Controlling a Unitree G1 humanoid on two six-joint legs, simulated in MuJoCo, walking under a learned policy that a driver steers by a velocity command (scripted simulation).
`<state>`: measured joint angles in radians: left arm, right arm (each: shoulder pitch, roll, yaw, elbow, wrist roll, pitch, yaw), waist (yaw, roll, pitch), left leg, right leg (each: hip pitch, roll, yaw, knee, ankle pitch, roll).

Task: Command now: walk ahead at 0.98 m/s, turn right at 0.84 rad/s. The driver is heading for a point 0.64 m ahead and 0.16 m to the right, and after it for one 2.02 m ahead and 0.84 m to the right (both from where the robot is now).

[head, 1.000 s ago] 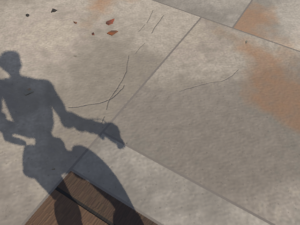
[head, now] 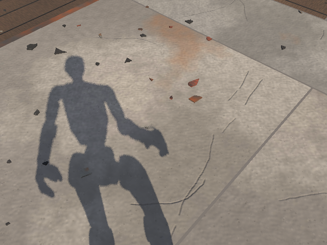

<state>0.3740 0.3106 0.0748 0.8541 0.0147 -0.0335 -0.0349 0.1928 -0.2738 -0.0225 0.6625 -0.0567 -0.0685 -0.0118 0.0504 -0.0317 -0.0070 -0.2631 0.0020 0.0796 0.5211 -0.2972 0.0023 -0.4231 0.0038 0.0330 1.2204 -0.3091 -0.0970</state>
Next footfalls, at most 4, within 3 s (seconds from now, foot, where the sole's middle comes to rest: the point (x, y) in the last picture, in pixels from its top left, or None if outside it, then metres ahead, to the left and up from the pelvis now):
0.30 right None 0.44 -0.10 -0.77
0.70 left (211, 160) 0.90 -0.15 -0.77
1.12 right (299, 149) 0.99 -0.59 -0.77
1.56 left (293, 86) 1.45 -0.66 -0.77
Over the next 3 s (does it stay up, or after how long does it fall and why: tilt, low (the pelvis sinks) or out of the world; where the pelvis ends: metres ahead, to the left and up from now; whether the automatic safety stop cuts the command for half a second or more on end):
stays up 2.15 -0.78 0.00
